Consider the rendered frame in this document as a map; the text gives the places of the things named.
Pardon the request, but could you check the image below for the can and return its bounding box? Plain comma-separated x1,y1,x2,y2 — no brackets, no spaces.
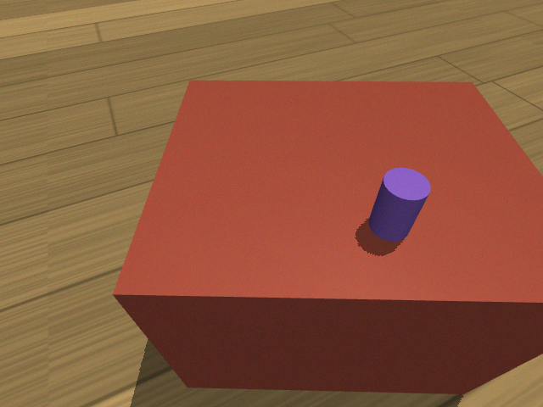
368,168,431,242

